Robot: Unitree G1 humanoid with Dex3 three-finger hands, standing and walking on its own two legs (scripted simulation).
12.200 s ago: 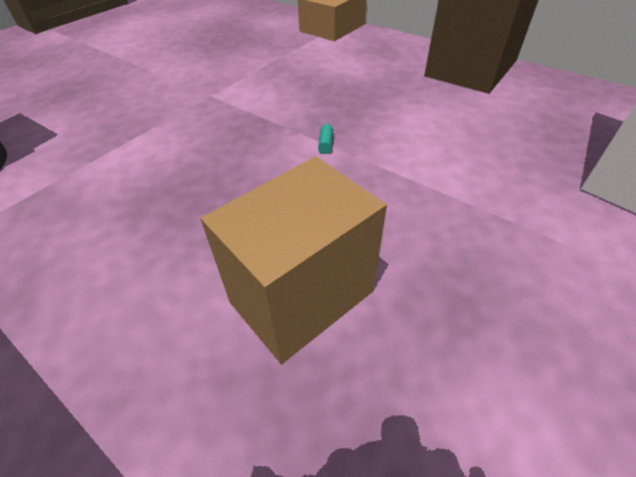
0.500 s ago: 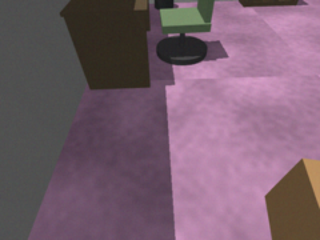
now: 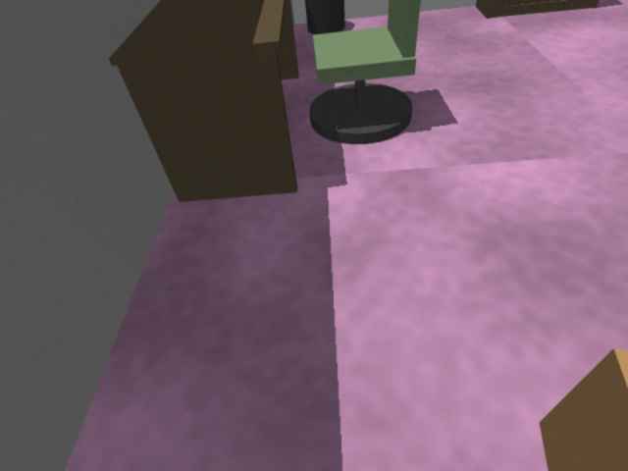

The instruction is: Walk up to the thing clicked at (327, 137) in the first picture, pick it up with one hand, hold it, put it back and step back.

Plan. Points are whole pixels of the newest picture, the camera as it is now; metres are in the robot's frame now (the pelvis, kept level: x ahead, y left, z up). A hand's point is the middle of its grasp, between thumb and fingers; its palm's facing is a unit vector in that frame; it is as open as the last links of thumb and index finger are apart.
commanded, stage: walk up
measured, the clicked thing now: out of the picture +0.82 -1.61 -0.74
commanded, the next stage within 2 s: none
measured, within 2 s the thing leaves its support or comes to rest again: neither
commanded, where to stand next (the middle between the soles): +0.46 +0.04 m, yaw +1 degrees
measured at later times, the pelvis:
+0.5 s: pelvis +0.21 +0.05 +0.00, yaw -1 degrees
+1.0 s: pelvis +0.39 +0.04 -0.01, yaw -15 degrees
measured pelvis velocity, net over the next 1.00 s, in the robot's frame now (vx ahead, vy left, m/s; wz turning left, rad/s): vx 0.39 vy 0.04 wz -0.26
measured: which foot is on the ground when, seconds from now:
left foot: up 0.00-0.24, down 0.26-0.72, up 0.74-1.00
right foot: down 0.00-0.30, up 0.32-0.66, down 0.68-1.00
